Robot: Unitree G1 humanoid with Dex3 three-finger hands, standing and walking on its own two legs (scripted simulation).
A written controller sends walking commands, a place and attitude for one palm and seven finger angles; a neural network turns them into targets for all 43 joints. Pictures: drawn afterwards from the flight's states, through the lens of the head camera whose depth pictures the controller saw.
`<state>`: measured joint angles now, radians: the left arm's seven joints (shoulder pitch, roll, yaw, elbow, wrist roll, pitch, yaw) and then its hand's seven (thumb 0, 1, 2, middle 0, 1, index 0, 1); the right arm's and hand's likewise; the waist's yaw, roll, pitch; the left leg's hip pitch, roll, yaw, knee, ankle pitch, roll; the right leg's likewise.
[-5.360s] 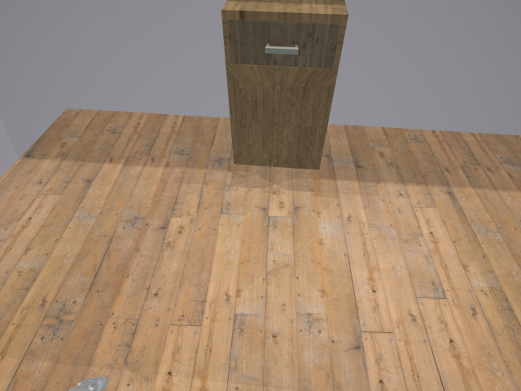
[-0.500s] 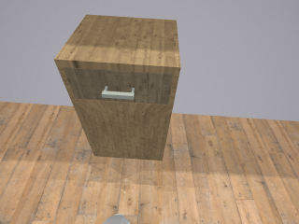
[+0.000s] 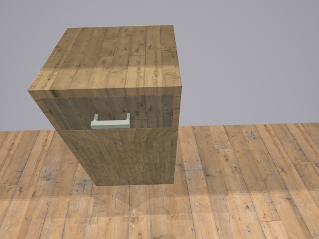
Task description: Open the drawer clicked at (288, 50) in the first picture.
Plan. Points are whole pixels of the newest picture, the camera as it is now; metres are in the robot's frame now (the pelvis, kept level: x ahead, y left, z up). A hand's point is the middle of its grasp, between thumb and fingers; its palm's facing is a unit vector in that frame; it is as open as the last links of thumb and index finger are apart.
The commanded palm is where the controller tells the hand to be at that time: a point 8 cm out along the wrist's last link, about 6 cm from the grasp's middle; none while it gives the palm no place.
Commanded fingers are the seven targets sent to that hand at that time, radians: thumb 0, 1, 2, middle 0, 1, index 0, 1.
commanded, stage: come to a stop and stand still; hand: left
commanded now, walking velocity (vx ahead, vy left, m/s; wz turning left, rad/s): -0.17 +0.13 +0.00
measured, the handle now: (111, 120) +0.51 +0.20 -0.07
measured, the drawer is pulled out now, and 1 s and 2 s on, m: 0.00 0.00 0.00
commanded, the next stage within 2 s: look again from close up in 0.66 s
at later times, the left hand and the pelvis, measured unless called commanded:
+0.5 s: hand out of the picture -0.02 +0.25 -0.16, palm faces +0.03 -0.97 -0.25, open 7.4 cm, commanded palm none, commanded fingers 0.00 0.90 0.90 -0.20 -0.30 -0.20 -0.30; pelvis -0.05 +0.05 +0.00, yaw -1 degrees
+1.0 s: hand out of the picture -0.04 +0.22 -0.16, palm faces +0.01 -0.98 -0.20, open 7.3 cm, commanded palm none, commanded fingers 0.00 0.90 0.90 -0.20 -0.30 -0.20 -0.30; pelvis -0.03 +0.05 +0.01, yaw +0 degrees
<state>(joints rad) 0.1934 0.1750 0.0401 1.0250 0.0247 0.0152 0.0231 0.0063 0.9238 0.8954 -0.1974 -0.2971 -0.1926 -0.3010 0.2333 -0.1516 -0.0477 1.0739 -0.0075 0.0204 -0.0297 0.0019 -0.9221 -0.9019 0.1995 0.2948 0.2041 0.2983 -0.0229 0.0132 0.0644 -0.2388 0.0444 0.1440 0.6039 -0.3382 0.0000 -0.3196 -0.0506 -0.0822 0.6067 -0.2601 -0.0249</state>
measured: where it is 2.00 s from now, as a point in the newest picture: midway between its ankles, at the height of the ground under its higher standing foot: outside the picture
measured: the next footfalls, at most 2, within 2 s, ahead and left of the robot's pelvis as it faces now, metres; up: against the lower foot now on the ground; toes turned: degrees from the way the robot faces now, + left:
left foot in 0.30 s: -0.02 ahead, +0.14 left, +0.00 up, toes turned +3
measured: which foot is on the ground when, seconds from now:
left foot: up 0.00-0.28, down 0.30-1.00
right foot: down 0.00-1.00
